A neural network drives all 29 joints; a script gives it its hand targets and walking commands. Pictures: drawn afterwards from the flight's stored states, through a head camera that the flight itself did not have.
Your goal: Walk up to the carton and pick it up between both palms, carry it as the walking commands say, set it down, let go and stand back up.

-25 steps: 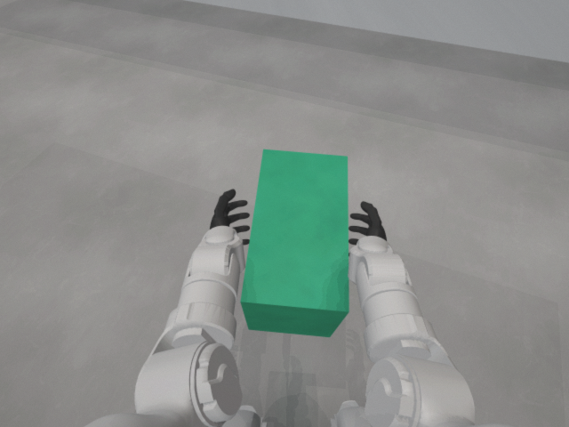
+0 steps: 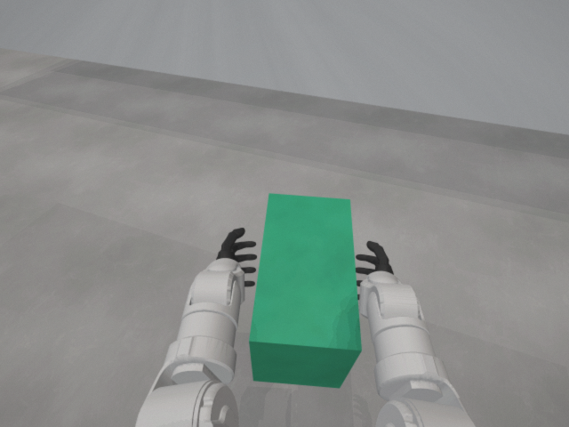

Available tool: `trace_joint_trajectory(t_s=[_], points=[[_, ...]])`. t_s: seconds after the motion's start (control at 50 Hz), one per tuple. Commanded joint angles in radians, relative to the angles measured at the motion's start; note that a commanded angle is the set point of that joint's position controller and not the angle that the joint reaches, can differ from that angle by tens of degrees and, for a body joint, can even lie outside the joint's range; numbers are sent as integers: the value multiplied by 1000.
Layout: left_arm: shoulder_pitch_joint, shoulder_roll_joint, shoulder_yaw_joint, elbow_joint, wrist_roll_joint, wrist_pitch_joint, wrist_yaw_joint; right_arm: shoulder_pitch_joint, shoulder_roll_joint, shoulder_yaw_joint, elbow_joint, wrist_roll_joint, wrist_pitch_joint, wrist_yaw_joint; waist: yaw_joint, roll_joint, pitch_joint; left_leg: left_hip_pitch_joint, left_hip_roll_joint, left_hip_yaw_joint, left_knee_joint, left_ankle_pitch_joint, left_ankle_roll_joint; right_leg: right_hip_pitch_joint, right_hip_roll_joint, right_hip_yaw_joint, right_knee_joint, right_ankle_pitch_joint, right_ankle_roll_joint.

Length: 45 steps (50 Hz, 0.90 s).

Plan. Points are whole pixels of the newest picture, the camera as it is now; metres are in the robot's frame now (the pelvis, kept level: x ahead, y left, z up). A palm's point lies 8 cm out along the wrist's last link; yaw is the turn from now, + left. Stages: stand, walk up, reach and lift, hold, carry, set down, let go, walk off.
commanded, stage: reach and lift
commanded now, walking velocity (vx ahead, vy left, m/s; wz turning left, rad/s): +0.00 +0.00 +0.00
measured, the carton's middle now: (303, 287) +0.36 -0.01 -0.04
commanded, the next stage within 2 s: hold in 1.08 s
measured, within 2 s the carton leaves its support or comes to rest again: neither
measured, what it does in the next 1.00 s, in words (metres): stands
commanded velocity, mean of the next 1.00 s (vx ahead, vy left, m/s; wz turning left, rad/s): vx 0.00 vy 0.00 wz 0.00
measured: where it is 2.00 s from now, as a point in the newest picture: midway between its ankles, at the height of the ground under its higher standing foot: outside the picture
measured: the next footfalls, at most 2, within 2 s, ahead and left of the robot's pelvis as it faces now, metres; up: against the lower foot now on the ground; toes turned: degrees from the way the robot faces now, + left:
none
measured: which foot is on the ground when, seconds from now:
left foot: down 0.00-1.00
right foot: down 0.00-1.00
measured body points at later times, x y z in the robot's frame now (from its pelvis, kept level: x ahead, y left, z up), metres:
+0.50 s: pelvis -0.01 +0.00 +0.00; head -0.06 -0.01 +0.45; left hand +0.33 +0.12 +0.05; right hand +0.32 -0.12 +0.04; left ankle +0.02 +0.14 -0.73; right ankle +0.06 -0.14 -0.73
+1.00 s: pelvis -0.01 +0.00 +0.00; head -0.08 -0.01 +0.44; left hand +0.32 +0.11 +0.06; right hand +0.31 -0.12 +0.05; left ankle +0.02 +0.14 -0.73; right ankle +0.06 -0.14 -0.73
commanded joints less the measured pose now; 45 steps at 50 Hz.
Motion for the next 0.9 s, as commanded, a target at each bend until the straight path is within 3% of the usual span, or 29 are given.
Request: trace_joint_trajectory(t_s=[0.0,0.12,0.18,0.34,0.36,0.42,0.44,0.52,0.54,0.56,0.66,0.68,0.72,0.76,0.86,0.88], points=[[-648,-1117,-430,-9,-264,-14,-319,-888,1139,532,-63,271,-53,471,0,-57,-317,173,-71,-23,-142,104,8,365,74,-91,-94,30,-18],[-714,-1116,-372,79,-264,-10,-321,-1008,1114,492,-28,274,-61,477,21,-49,-294,104,-60,-16,-149,-47,13,366,69,-87,-83,-105,-26],[-756,-1123,-392,68,-270,-8,-320,-986,1100,455,0,262,-70,477,-5,3,-276,92,-54,-13,-162,-77,5,364,72,-96,-69,-104,-29],[-710,-1164,-447,18,-298,-8,-311,-953,1118,495,-76,274,-76,468,-10,-9,-374,160,-66,-18,-142,82,-1,400,77,-92,-63,35,-37],[-700,-1168,-456,14,-308,-12,-311,-979,1122,527,-112,280,-77,468,-2,-44,-425,184,-68,-18,-135,123,0,413,82,-95,-63,60,-32],[-661,-1156,-458,1,-296,-5,-304,-924,1125,528,-91,279,-63,468,-1,-27,-405,191,-71,-20,-135,132,-2,405,78,-92,-67,73,-31],[-663,-1148,-470,-29,-306,-9,-300,-902,1139,539,-84,286,-58,468,3,-46,-410,206,-68,-26,-135,171,0,398,80,-93,-66,94,-29],[-645,-1151,-475,-50,-307,-3,-301,-883,1152,541,-82,290,-46,471,4,-9,-407,187,-70,-20,-137,157,-3,401,76,-92,-64,98,-27],[-623,-1153,-464,-13,-298,6,-300,-888,1140,535,-84,288,-44,471,3,-23,-392,183,-73,-21,-141,147,-3,395,78,-94,-71,86,-28],[-638,-1141,-472,-48,-305,-2,-300,-876,1152,545,-78,293,-41,473,8,-42,-398,193,-69,-22,-141,153,-1,389,78,-96,-71,88,-25],[-620,-1164,-480,-49,-304,10,-304,-866,1144,536,-97,290,-38,474,2,-13,-387,193,-71,-19,-139,163,-5,394,79,-94,-71,97,-31],[-610,-1154,-462,-37,-300,11,-304,-858,1146,526,-79,285,-32,477,3,-35,-367,184,-70,-23,-140,153,-3,386,77,-95,-74,85,-29],[-620,-1151,-466,-49,-299,12,-301,-831,1153,511,-44,281,-27,480,0,-5,-370,176,-68,-21,-147,146,-6,388,77,-97,-69,85,-32],[-587,-1159,-479,-62,-300,13,-302,-844,1160,543,-96,294,-31,482,12,-23,-428,217,-73,-16,-136,194,-5,392,78,-97,-69,121,-28],[-561,-1162,-470,-44,-300,27,-308,-784,1151,508,-58,274,-15,481,-6,-25,-339,177,-71,-16,-154,156,-5,384,77,-103,-80,96,-28],[-579,-1147,-468,-72,-294,23,-307,-784,1163,507,-43,276,-14,486,8,-38,-359,189,-69,-19,-154,155,-4,380,77,-101,-82,86,-27]])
